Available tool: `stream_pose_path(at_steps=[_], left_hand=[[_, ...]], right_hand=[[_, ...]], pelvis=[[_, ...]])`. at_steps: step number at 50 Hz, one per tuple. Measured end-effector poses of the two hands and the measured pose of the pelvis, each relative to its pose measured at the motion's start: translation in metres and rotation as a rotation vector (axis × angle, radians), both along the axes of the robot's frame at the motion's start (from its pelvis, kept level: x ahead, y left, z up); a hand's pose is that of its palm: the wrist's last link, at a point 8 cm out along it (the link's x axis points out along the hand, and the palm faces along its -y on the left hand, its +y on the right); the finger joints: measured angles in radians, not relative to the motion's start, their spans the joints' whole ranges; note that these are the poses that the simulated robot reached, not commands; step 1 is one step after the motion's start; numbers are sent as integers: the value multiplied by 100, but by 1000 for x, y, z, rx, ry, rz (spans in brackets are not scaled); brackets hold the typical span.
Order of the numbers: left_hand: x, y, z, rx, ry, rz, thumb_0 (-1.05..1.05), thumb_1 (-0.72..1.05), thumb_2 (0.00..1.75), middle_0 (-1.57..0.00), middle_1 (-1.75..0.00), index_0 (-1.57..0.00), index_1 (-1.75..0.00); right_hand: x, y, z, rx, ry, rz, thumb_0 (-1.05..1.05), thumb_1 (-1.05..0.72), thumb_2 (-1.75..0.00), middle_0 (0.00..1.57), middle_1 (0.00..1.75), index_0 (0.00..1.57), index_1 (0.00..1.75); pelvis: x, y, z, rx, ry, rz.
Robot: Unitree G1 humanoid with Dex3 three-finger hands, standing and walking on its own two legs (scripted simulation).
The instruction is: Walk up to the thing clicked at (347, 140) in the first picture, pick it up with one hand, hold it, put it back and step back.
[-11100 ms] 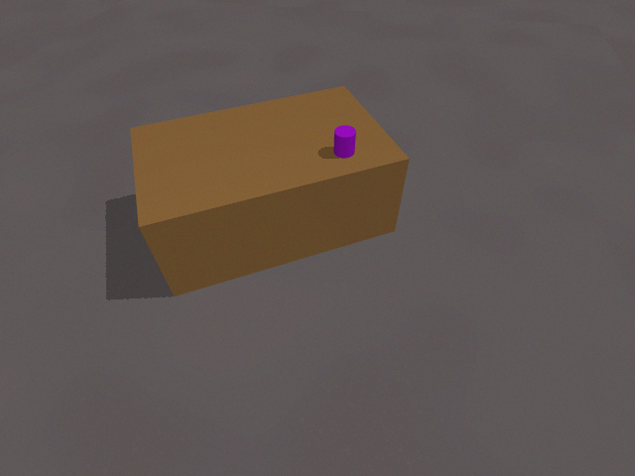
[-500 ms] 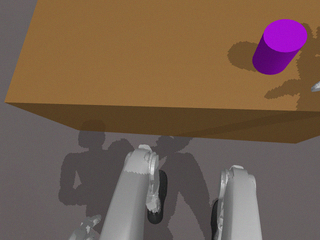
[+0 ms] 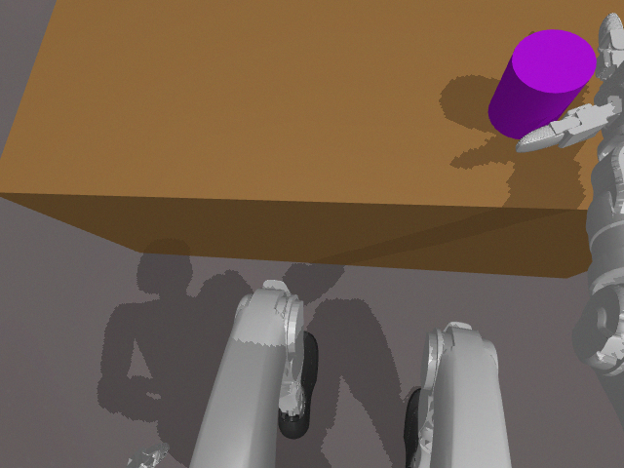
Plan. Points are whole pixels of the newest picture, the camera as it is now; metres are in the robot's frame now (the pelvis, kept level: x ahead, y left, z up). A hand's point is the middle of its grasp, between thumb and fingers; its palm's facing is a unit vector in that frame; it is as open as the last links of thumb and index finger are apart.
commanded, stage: close in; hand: right
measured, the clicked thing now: (535, 88) +0.57 -0.15 +0.00
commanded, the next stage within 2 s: rest palm in 0.02 s
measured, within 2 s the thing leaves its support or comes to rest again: leaves its support in 1.38 s
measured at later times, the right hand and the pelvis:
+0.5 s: hand (549, 82) +0.56 -0.16 +0.02, palm faces +0.05 +1.00 -0.01, open 15.7 cm; pelvis +0.01 +0.00 +0.00, yaw -1 degrees
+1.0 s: hand (547, 70) +0.58 -0.16 +0.02, palm faces +0.05 +1.00 -0.02, open 9.9 cm; pelvis +0.00 +0.00 +0.00, yaw -1 degrees
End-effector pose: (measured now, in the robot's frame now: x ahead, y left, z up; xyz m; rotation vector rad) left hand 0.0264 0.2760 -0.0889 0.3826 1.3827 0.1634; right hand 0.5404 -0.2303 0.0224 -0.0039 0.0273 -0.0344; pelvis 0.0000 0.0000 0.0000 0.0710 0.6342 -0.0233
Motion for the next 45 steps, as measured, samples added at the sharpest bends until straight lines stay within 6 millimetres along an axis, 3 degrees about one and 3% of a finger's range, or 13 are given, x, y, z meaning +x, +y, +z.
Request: stream_pose_path(at_steps=[11, 20, 36, 45], left_hand=[[33, 3, -4, -4, -6, -39, 1, 89, 91, -19, -30, -19, -30], [45, 4, -8, -14, -17, -44, 1, 87, 93, -19, -29, -18, -31], [27, 3, -8, -12, 39, -27, 1, 91, 91, -20, -30, -19, -31], [13, 2, -4, -5, 67, -15, 1, 91, 90, -20, -30, -20, -31]], right_hand=[[-2, 10, -10, -3, -3, -7, -1, 49, -4, 6, 4, 6, 4], [-2, 18, -5, -5, -3, -3, -1, 48, -6, 15, 8, 14, 9], [7, 19, -2, -12, -15, -14, -1, 25, -31, 80, 52, 78, 53], [11, 20, 0, -16, -20, -16, 0, 31, -58, 79, 71, 85, 70]], pelvis=[[8, 0, 3, -7, 12, -13], [9, 0, 5, -13, 13, -16], [7, 1, 2, -12, 13, -17], [4, 0, 2, -9, 12, -18]])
